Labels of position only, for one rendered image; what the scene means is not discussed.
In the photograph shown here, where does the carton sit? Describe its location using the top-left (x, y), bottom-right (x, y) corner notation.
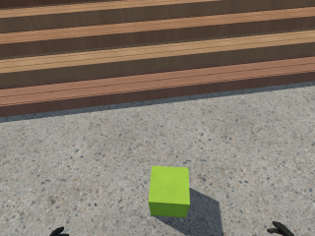
top-left (149, 165), bottom-right (190, 218)

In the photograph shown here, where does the left robot hand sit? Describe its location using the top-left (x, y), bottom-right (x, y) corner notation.
top-left (49, 226), bottom-right (69, 236)

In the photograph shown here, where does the right robot hand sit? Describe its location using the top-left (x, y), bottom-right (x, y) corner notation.
top-left (267, 221), bottom-right (294, 236)

